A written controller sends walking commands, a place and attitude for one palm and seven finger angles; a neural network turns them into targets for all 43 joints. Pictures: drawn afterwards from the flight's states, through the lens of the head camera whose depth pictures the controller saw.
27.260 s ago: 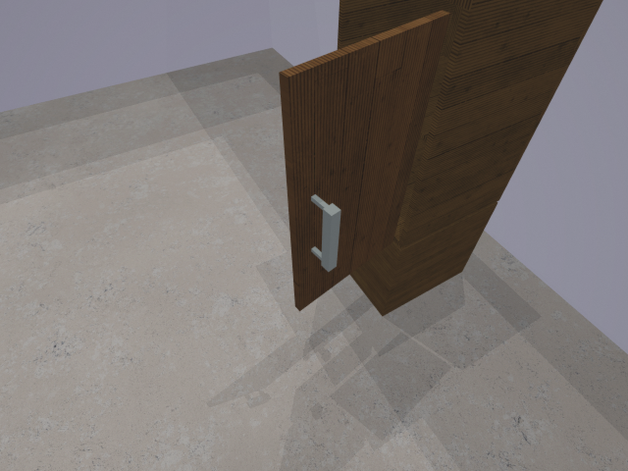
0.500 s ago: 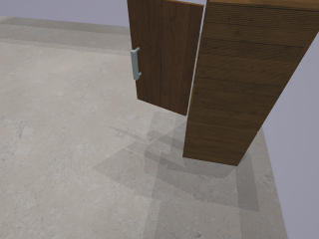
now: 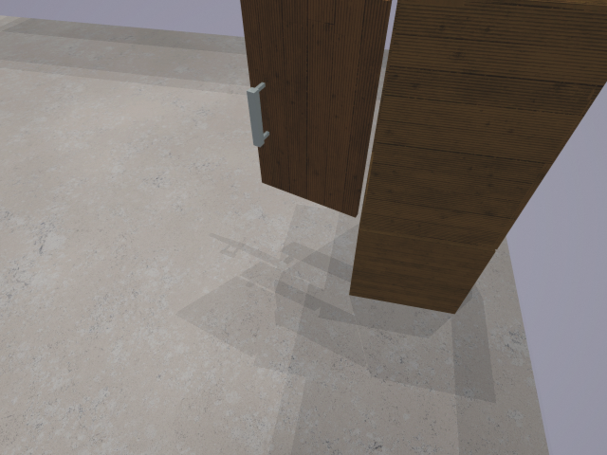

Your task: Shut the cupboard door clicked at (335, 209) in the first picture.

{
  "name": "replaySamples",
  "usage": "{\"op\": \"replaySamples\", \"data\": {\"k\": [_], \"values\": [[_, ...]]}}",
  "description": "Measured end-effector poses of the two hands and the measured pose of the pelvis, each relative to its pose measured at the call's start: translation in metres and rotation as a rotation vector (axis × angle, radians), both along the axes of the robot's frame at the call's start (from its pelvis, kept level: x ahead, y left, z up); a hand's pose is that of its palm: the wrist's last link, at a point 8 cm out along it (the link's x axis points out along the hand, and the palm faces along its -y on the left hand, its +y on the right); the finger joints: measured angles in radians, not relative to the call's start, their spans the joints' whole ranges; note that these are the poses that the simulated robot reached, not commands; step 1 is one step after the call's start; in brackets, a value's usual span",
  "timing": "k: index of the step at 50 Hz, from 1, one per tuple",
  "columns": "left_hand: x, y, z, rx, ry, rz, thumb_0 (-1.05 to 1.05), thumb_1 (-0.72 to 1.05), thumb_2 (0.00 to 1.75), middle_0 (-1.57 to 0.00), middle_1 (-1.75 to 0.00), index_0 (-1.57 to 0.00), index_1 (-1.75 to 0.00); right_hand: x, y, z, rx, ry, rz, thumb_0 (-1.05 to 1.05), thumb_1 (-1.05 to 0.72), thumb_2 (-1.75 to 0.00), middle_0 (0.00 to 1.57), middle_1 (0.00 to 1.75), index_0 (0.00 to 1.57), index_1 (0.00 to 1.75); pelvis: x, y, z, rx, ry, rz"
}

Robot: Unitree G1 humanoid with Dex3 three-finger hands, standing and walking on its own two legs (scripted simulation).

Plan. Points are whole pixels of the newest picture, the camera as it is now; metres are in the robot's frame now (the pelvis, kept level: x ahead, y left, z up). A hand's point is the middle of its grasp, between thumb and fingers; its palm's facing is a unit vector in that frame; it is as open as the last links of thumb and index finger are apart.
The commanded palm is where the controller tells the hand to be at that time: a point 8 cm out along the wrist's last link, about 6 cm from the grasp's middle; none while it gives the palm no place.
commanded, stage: look to check the result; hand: left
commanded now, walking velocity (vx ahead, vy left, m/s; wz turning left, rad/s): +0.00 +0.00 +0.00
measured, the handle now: (260, 115) +0.92 +0.18 -0.07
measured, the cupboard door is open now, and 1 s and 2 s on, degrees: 74 74 74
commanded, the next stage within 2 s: walk to a spot facing it in 0.16 s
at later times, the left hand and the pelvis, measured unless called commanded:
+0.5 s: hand out of the picture +0.04 +0.20 -0.18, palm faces +0.10 -0.96 -0.26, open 7.4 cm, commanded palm none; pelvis +0.01 -0.01 -0.01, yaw +4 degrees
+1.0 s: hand out of the picture +0.05 +0.23 -0.16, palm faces +0.37 -0.88 -0.31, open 7.4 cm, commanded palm none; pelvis +0.01 -0.02 -0.01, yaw +23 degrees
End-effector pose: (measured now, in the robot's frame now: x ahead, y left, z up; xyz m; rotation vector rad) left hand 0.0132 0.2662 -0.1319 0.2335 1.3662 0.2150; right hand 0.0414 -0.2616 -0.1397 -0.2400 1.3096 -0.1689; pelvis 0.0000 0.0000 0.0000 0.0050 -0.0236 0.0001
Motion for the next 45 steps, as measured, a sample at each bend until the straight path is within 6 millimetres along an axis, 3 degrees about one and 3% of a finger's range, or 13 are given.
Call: {"op": "replaySamples", "data": {"k": [10,20,28,34,40,45], "values": [[0.016,-0.007,0.001,0.001,-0.03,-0.009,0.01,0.9,0.9,-0.2,-0.3,-0.2,-0.3,0.017,-0.006,0.001,0.002,-0.027,0.009,0.0,-0.91,-0.9,0.2,0.3,0.2,0.3,0.006,-0.007,0.0,0.003,0.001,0.0],[0.028,-0.019,-0.003,-0.009,-0.056,0.005,0.01,0.9,0.9,-0.2,-0.3,-0.2,-0.3,0.018,-0.008,-0.002,0.002,-0.013,0.009,0.0,-0.91,-0.9,0.2,0.3,0.2,0.3,0.01,-0.011,-0.003,0.004,0.005,0.02],[0.006,-0.021,-0.023,-0.047,-0.066,0.107,0.01,0.9,0.9,-0.2,-0.3,-0.2,-0.3,0.016,0.015,-0.013,0.021,0.064,0.054,0.0,-0.91,-0.9,0.2,0.3,0.2,0.3,0.01,-0.002,-0.015,-0.005,-0.015,0.118],[-0.017,-0.001,-0.043,-0.06,-0.029,0.183,0.01,0.9,0.9,-0.2,-0.3,-0.2,-0.3,0.034,0.041,-0.023,0.025,0.038,0.133,0.0,-0.91,-0.9,0.2,0.3,0.2,0.3,0.009,0.017,-0.031,0.002,-0.002,0.186],[-0.011,0.015,-0.019,-0.017,-0.075,0.23,0.01,0.91,0.9,-0.2,-0.3,-0.2,-0.3,0.043,0.054,-0.015,0.041,0.05,0.209,0.0,-0.91,-0.9,0.2,0.3,0.2,0.3,0.005,0.018,-0.017,-0.008,0.038,0.25],[0.004,0.017,0.001,0.028,-0.168,0.258,0.01,0.91,0.9,-0.2,-0.3,-0.2,-0.3,0.062,0.047,-0.011,0.054,0.048,0.268,0.0,-0.9,-0.9,0.2,0.3,0.2,0.3,0.007,0.005,-0.009,-0.024,0.053,0.316]]}}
